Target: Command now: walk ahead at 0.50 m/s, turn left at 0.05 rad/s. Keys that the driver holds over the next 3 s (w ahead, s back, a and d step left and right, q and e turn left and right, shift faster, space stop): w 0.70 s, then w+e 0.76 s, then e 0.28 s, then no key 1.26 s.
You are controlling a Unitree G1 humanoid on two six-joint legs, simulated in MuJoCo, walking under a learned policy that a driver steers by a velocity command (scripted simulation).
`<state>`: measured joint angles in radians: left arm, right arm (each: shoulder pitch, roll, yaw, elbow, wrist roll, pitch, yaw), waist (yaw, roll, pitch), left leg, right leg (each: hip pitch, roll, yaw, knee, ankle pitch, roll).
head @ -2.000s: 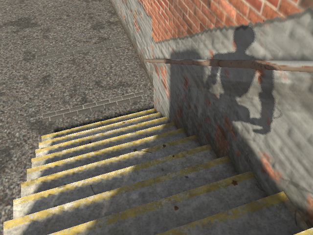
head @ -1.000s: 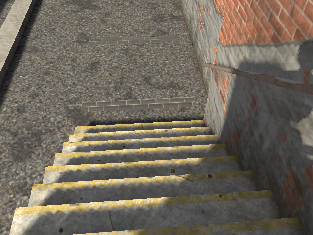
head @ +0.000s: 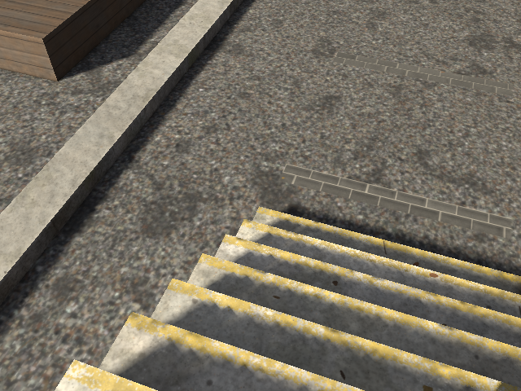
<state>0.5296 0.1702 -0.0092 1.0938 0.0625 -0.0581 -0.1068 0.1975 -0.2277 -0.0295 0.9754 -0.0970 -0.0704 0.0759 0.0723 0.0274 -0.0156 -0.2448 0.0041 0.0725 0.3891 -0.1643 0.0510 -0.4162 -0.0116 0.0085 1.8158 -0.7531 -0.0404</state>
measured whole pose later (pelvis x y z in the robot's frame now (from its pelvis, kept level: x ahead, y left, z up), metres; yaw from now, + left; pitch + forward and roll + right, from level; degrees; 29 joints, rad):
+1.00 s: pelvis +0.53 -0.01 -0.35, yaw -7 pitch +2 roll -5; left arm 0.64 0.12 -0.04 1.12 0.08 -0.07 -0.09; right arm 0.09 -0.21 0.02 0.89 -0.10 -0.09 0.08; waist 0.15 0.09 -0.05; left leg -0.24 0.10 0.04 0.25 0.04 0.05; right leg -0.35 0.10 0.05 1.60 -0.85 -0.05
